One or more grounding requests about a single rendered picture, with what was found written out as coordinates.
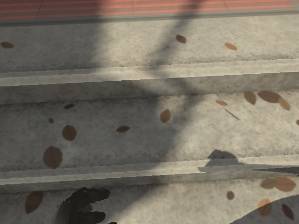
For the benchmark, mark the left robot hand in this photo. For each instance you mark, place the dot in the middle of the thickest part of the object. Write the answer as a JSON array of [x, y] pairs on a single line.
[[67, 211]]

